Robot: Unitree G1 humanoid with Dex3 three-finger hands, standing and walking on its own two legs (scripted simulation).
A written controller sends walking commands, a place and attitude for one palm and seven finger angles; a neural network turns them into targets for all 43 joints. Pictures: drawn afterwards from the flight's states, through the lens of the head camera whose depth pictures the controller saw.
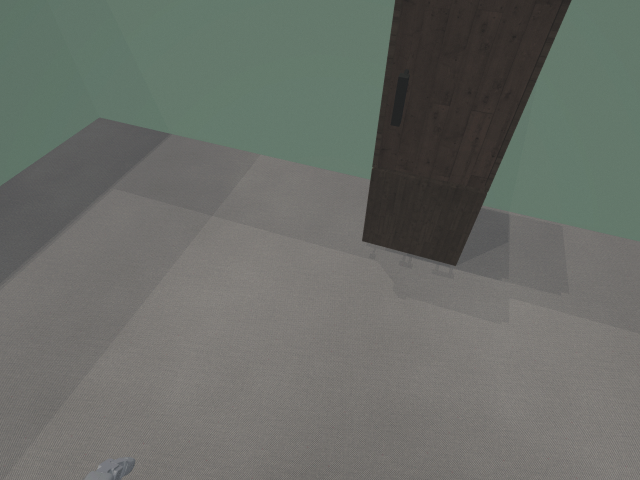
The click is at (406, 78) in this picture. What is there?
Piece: cupboard door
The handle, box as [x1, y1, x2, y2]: [391, 69, 409, 126]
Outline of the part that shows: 407,69 405,69 403,73 400,73 398,77 391,119 392,125 398,126 400,122 409,75 407,73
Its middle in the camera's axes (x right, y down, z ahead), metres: +0.23 -0.41 +1.13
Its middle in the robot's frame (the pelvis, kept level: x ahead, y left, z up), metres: +1.12 -0.19 -0.07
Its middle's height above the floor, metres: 0.70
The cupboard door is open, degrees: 0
